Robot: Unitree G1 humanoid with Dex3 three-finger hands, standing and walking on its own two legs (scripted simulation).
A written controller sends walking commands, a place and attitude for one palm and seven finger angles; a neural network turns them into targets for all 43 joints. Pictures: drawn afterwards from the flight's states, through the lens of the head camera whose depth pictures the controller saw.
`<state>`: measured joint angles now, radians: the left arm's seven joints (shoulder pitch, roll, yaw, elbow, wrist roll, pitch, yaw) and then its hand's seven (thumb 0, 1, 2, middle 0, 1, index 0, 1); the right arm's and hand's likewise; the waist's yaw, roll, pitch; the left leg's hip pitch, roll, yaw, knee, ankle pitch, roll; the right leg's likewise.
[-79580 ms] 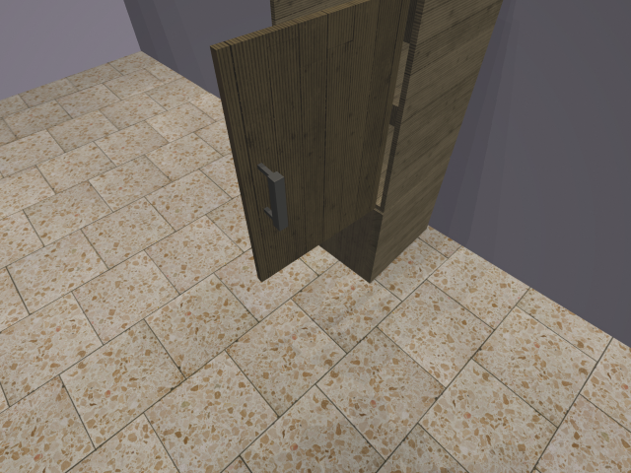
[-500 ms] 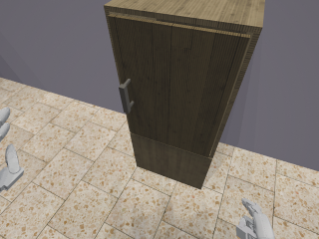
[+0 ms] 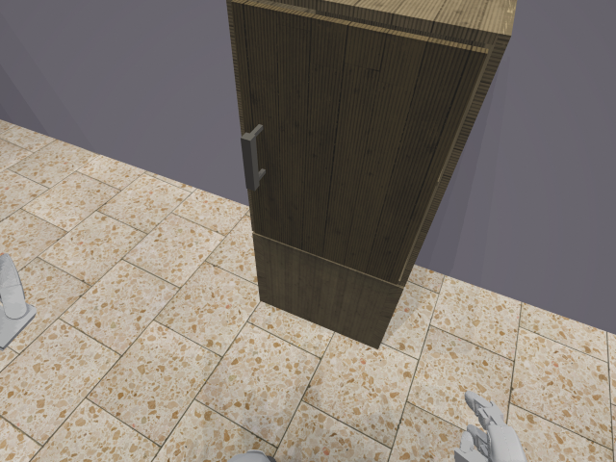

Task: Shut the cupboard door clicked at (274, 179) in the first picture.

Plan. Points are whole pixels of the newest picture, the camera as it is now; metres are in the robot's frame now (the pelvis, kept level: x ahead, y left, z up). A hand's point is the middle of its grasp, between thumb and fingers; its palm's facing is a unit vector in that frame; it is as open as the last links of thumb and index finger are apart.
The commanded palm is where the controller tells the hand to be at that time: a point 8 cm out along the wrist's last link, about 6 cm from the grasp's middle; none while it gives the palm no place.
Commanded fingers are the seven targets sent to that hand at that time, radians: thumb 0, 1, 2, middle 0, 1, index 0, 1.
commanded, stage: step back with the hand held close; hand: left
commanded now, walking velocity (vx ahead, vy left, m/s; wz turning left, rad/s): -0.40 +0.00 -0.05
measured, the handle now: (255, 157) +0.71 +0.15 -0.03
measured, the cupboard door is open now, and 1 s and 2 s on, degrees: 0 0 0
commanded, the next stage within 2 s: stop stepping back and stand still in 0.54 s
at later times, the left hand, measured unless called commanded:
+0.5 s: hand out of the picture +0.11 +0.28 +0.19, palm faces +0.46 -0.77 -0.44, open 7.4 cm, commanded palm +0.06 +0.32 +0.19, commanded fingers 0.00 0.90 0.90 -0.20 -0.30 -0.20 -0.30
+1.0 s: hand out of the picture +0.00 +0.34 +0.20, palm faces +0.54 -0.80 -0.28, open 7.4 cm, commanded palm -0.06 +0.36 +0.19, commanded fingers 0.00 0.90 0.90 -0.20 -0.30 -0.20 -0.30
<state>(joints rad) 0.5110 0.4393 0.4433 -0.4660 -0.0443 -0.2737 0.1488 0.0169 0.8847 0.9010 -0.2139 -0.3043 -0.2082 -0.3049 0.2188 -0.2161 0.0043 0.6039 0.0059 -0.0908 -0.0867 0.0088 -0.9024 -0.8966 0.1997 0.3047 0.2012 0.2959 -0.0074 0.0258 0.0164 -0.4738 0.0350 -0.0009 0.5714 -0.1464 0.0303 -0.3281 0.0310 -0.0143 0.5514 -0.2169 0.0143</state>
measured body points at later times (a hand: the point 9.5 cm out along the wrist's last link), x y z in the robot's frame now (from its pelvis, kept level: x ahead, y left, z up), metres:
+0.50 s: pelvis -0.07 +0.02 -0.01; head -0.07 +0.04 +0.44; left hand +0.08 +0.32 +0.21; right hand +0.10 -0.21 -0.08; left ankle +0.10 +0.11 -0.71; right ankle -0.07 -0.12 -0.73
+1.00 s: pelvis -0.20 +0.06 +0.00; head -0.24 +0.09 +0.44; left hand -0.03 +0.38 +0.21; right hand -0.06 -0.19 -0.08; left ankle -0.13 +0.18 -0.73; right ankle -0.21 -0.05 -0.72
